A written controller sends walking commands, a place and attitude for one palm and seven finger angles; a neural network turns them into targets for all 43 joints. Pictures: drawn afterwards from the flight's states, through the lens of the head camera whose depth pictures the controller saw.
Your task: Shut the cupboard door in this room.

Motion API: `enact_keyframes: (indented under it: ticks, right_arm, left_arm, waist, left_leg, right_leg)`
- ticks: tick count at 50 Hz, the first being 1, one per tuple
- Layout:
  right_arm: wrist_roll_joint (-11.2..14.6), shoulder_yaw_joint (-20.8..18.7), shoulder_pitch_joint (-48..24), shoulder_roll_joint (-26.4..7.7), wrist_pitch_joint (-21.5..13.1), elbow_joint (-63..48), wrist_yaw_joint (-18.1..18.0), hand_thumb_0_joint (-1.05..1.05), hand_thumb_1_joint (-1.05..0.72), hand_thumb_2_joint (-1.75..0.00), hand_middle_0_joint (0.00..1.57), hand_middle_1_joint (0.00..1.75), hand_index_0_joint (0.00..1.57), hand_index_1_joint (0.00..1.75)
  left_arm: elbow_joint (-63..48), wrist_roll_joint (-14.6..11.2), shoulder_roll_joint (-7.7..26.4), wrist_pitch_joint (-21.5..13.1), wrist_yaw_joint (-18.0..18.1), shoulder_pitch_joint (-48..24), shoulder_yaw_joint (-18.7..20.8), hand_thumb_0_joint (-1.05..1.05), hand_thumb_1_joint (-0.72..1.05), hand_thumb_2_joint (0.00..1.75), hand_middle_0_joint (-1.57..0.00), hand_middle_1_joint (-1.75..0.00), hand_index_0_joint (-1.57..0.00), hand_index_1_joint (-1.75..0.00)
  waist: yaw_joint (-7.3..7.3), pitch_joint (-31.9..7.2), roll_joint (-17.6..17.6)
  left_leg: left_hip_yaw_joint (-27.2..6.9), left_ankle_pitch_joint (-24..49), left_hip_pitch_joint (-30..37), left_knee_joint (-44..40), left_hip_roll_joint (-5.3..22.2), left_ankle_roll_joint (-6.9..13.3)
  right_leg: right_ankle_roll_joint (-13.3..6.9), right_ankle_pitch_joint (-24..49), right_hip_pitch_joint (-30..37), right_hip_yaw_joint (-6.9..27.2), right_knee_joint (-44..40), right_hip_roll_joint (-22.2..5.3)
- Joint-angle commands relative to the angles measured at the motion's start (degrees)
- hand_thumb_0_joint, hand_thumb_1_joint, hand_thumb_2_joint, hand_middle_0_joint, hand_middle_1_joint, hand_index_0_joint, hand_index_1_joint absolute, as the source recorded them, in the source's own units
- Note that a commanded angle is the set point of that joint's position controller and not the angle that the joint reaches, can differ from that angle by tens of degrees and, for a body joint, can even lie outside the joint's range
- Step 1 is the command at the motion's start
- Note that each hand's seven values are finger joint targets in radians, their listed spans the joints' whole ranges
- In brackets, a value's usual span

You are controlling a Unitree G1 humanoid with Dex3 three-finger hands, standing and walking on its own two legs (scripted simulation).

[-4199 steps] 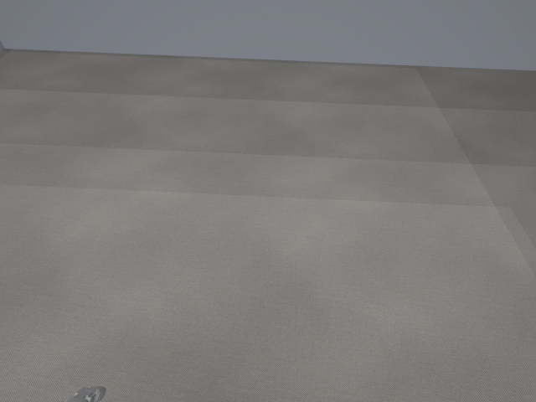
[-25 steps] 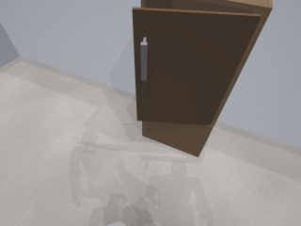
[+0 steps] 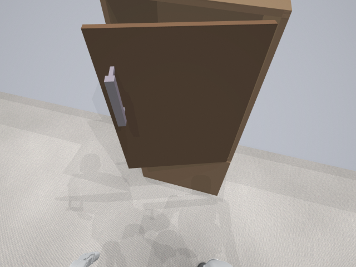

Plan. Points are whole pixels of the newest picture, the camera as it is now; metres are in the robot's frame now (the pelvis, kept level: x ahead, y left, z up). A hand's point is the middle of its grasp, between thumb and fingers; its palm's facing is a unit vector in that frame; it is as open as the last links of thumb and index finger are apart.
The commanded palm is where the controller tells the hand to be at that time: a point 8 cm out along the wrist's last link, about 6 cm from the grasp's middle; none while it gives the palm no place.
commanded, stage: come to a stop and stand still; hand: left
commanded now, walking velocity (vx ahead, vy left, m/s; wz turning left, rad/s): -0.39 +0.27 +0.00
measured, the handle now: (117, 97) +0.50 +0.16 +0.08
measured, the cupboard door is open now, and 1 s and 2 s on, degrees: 20 20 20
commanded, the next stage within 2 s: look again from close up in 1.10 s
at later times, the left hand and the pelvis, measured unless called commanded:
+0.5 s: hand out of the picture +0.08 +0.21 -0.17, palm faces +0.12 -0.97 -0.22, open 7.4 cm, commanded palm none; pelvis +0.03 +0.01 +0.00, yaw +3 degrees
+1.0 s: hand out of the picture +0.00 +0.17 -0.16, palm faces +0.03 -0.99 -0.16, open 7.4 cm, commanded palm none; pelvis +0.00 +0.01 +0.02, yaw +1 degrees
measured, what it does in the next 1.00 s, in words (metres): steps on the spot: right foot, then left foot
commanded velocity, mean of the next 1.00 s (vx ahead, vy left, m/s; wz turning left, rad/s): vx -0.08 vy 0.05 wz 0.00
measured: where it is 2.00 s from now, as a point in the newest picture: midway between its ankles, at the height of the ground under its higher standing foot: outside the picture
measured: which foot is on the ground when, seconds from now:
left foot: down 0.00-0.00, up 0.02-0.42, down 0.44-1.00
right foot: up 0.00-0.00, down 0.02-0.46, up 0.48-0.70, down 0.72-1.00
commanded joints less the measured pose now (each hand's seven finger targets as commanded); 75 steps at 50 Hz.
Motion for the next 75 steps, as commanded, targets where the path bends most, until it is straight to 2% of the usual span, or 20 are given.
enact_keyframes:
  ticks: [1, 3, 5, 16, 20, 22, 23, 24, 29, 32, 35, 37, 39, 45, 59, 60, 61, 63, 69, 75]
  right_arm:
    - [1.7, -0.6, -1.8, -5.2, 0.0, -6.0, -0.7, 0.00, -0.90, -0.90, 0.20, 0.30, 0.20, 0.30]
    - [1.5, -0.4, 0.7, -5.0, 1.3, -3.4, -1.2, 0.00, -0.90, -0.90, 0.20, 0.30, 0.20, 0.30]
    - [1.8, -0.1, -1.0, -4.5, 2.1, -2.3, -1.3, 0.00, -0.90, -0.90, 0.20, 0.30, 0.20, 0.30]
    - [1.2, -1.5, -10.8, -6.1, 3.9, -8.2, -0.1, 0.00, -0.90, -0.90, 0.20, 0.30, 0.20, 0.30]
    - [1.0, -1.2, -7.2, -6.8, 2.8, -7.6, 0.0, 0.00, -0.90, -0.90, 0.20, 0.30, 0.20, 0.30]
    - [0.1, -1.7, -10.4, -13.4, 2.0, -9.8, -0.2, 0.00, -0.90, -0.90, 0.20, 0.30, 0.20, 0.30]
    - [-0.3, -1.4, -13.8, -14.3, 2.4, -11.2, -0.5, 0.00, -0.90, -0.90, 0.20, 0.30, 0.20, 0.30]
    - [-0.4, -1.2, -15.5, -13.2, 1.9, -11.3, -1.0, 0.00, -0.90, -0.90, 0.20, 0.30, 0.20, 0.30]
    - [0.4, -0.2, -15.4, -11.5, 1.0, -9.9, -2.0, 0.00, -0.90, -0.90, 0.20, 0.30, 0.20, 0.30]
    - [0.8, -0.4, -13.4, -11.0, 0.9, -7.7, -1.9, 0.00, -0.90, -0.90, 0.20, 0.30, 0.20, 0.30]
    - [1.9, -0.1, -13.0, -8.5, 0.8, -6.4, -1.4, 0.00, -0.90, -0.90, 0.20, 0.30, 0.20, 0.30]
    - [1.7, 0.2, -12.0, -7.6, 0.9, -5.3, -0.7, 0.00, -0.90, -0.90, 0.20, 0.30, 0.20, 0.30]
    - [1.4, 0.2, -11.0, -7.9, 0.8, -3.6, -0.9, 0.00, -0.90, -0.90, 0.20, 0.30, 0.20, 0.30]
    - [1.1, 0.9, -8.8, -7.3, 1.0, -0.2, -0.7, 0.00, -0.90, -0.90, 0.20, 0.30, 0.20, 0.30]
    - [1.0, 1.2, -3.7, -5.3, 0.1, 1.7, -1.6, 0.00, -0.90, -0.90, 0.20, 0.30, 0.20, 0.30]
    - [1.2, 1.7, -11.1, -6.5, -1.2, -2.1, -0.7, 0.00, -0.90, -0.90, 0.20, 0.30, 0.20, 0.30]
    - [1.3, 2.1, -9.9, -5.6, -1.4, -3.8, -0.6, 0.00, -0.90, -0.90, 0.20, 0.30, 0.20, 0.30]
    - [0.9, 1.7, -3.4, -5.1, -2.0, -3.0, -1.0, 0.00, -0.90, -0.90, 0.20, 0.30, 0.20, 0.30]
    - [0.8, 0.8, -6.6, -7.0, -0.6, -5.5, -0.8, 0.00, -0.90, -0.90, 0.20, 0.30, 0.20, 0.30]
    - [0.7, 0.1, -8.6, -9.6, -0.8, -6.7, -0.5, 0.00, -0.90, -0.90, 0.20, 0.30, 0.20, 0.30]
  left_arm:
    - [3.4, -0.9, 12.2, -2.4, 2.5, 20.3, 2.3, 0.00, 0.90, 0.90, -0.20, -0.30, -0.20, -0.30]
    - [1.0, -0.6, 8.3, -2.2, 3.5, 8.4, 0.8, 0.00, 0.90, 0.90, -0.20, -0.30, -0.20, -0.30]
    - [-0.3, -0.4, 5.7, -1.6, 4.0, 3.8, 0.2, 0.00, 0.90, 0.90, -0.20, -0.30, -0.20, -0.30]
    - [-2.1, 0.4, 7.9, 0.1, 4.8, 4.2, 2.2, 0.00, 0.90, 0.90, -0.20, -0.30, -0.20, -0.30]
    - [-2.4, -0.2, 7.9, 0.8, 4.5, 3.9, 2.2, 0.00, 0.90, 0.90, -0.20, -0.30, -0.20, -0.30]
    - [-3.2, -0.9, 2.8, 1.7, 4.0, 6.8, 0.9, 0.00, 0.90, 0.90, -0.20, -0.30, -0.20, -0.30]
    - [-3.5, -0.7, 3.1, 1.9, 4.0, 5.6, 0.7, 0.00, 0.90, 0.90, -0.20, -0.30, -0.20, -0.30]
    - [-3.0, -0.3, 3.7, 2.8, 4.0, 4.7, 1.0, 0.00, 0.90, 0.90, -0.20, -0.30, -0.20, -0.30]
    - [-0.3, -0.7, 3.3, 2.1, 3.6, 8.3, 0.2, 0.00, 0.90, 0.90, -0.20, -0.30, -0.20, -0.30]
    - [0.8, -0.9, 2.7, 1.6, 3.6, 8.9, -0.7, 0.00, 0.90, 0.90, -0.20, -0.30, -0.20, -0.30]
    - [3.5, -0.7, 4.2, 0.4, 4.1, 12.2, -1.2, 0.00, 0.90, 0.90, -0.20, -0.30, -0.20, -0.30]
    - [3.5, -0.7, 5.2, 0.3, 3.8, 10.3, -1.4, 0.00, 0.90, 0.90, -0.20, -0.30, -0.20, -0.30]
    - [4.7, -1.0, 3.6, -0.6, 4.0, 10.4, -1.8, 0.00, 0.90, 0.90, -0.20, -0.30, -0.20, -0.30]
    - [6.1, -1.0, 2.5, -0.1, 4.0, 11.2, -2.0, 0.00, 0.90, 0.90, -0.20, -0.30, -0.20, -0.30]
    - [7.9, -1.3, 0.0, -0.1, 4.1, 13.8, -1.9, 0.00, 0.90, 0.90, -0.20, -0.30, -0.20, -0.30]
    - [8.1, -0.1, 1.6, -2.3, 6.4, 17.3, -3.2, 0.00, 0.90, 0.90, -0.20, -0.30, -0.20, -0.30]
    - [7.5, -0.5, 4.4, -3.7, 6.3, 16.6, -2.5, 0.00, 0.90, 0.90, -0.20, -0.30, -0.20, -0.30]
    - [5.4, -1.3, 2.5, -3.6, 5.9, 15.2, -2.9, 0.00, 0.90, 0.90, -0.20, -0.30, -0.20, -0.30]
    - [2.9, -0.7, 1.7, -1.5, 5.3, 14.7, -3.0, 0.00, 0.90, 0.90, -0.20, -0.30, -0.20, -0.30]
    - [0.7, -0.5, 3.1, -1.3, 4.9, 15.2, -2.6, 0.00, 0.90, 0.90, -0.20, -0.30, -0.20, -0.30]
  waist:
    - [8.67, -10.6, -10.7]
    - [3.86, -8.6, -12.9]
    - [2.55, -7.8, -7.3]
    - [4.32, -8.4, -8.2]
    - [2.01, -8.7, -8.0]
    - [3.92, -6.7, 14.6]
    - [3.92, -3.5, 11.9]
    - [3.90, -2.2, 13.7]
    - [4.98, -7.1, 7.2]
    - [4.43, -7.1, 6.6]
    - [4.20, -4.6, 0.4]
    - [2.97, -2.2, 2.8]
    - [2.79, -4.0, -7.7]
    - [2.96, 2.3, -3.0]
    - [3.87, 0.2, 1.2]
    - [6.35, 1.2, 4.3]
    - [3.36, -1.4, 3.8]
    - [2.57, -12.3, -0.6]
    - [3.21, 2.1, 0.1]
    - [3.64, 1.2, -0.9]
  left_leg:
    - [-5.4, -15.9, -22.1, 32.1, -5.6, 3.8]
    - [-10.2, -10.3, -19.6, 34.0, -3.0, 3.2]
    - [-10.2, -6.6, -16.8, 30.0, -2.9, 2.8]
    - [-10.0, -3.2, -18.3, 21.9, -6.5, 1.8]
    - [-8.3, 11.4, -5.7, -2.2, -6.6, 2.7]
    - [-23.6, 24.4, -7.5, -11.3, 8.8, 9.4]
    - [-24.2, 21.3, -17.1, -13.0, 11.3, 13.3]
    - [-24.7, 20.3, -17.4, -15.4, 9.2, 13.7]
    - [-17.5, 39.0, -3.8, -8.9, 5.8, 14.1]
    - [-17.4, 37.9, -3.0, -8.1, 5.0, 13.4]
    - [-14.5, 18.0, -9.2, -6.1, -1.5, 7.2]
    - [-13.7, 15.0, -6.1, -9.1, -3.6, 5.5]
    - [-12.6, 15.4, -3.6, -7.9, -3.2, 5.5]
    - [-12.5, 8.2, -6.1, -11.3, -3.6, 5.3]
    - [-14.0, 8.7, -8.5, -12.8, -2.6, 5.6]
    - [-10.6, 18.3, -11.2, 1.1, -2.4, 4.3]
    - [-11.6, 20.0, -9.3, 0.1, -4.0, 4.1]
    - [-12.7, 21.3, -6.5, -0.9, -3.2, 5.6]
    - [-15.6, 6.0, -14.8, -6.3, -2.9, 6.6]
    - [-17.3, 2.0, -14.5, -9.1, -2.5, 7.3]
  right_leg:
    - [-9.6, 25.5, 25.9, 23.8, -14.8, -21.4]
    - [-9.6, 27.8, 17.0, 19.4, -15.1, -18.7]
    - [-9.2, 35.5, 12.5, 11.5, -12.4, -15.8]
    - [-11.0, 28.6, 12.8, 10.9, -12.4, -16.7]
    - [-5.5, 12.2, 8.1, 9.4, -7.6, -12.4]
    - [1.5, -12.0, 2.9, 1.1, 0.9, -1.2]
    - [2.0, -18.2, 6.9, 1.9, 6.5, 0.6]
    - [1.9, -19.7, 5.3, 3.4, 12.7, 1.6]
    - [2.4, -17.0, 3.0, 6.0, 14.6, 1.8]
    - [2.5, -12.5, 8.9, 4.5, 1.0, 1.7]
    - [0.1, 1.6, 15.6, 12.0, -14.3, -2.7]
    - [-1.1, 0.4, 10.5, 12.2, -13.4, -4.3]
    - [-0.7, 0.2, 10.5, 12.3, -14.7, -3.4]
    - [-0.5, -11.5, 6.8, 12.5, -17.7, -2.4]
    - [-0.6, -4.6, 11.6, 10.4, -14.7, -1.5]
    - [-0.7, 8.9, 10.3, 10.9, -14.0, -4.5]
    - [-1.4, 25.9, 11.4, 12.3, -11.9, -6.5]
    - [-1.7, 18.1, 17.6, 10.1, -7.0, -4.7]
    - [-1.4, -9.2, 7.2, 9.2, -8.8, -1.1]
    - [-1.1, -9.0, 6.8, 8.9, -8.2, -0.7]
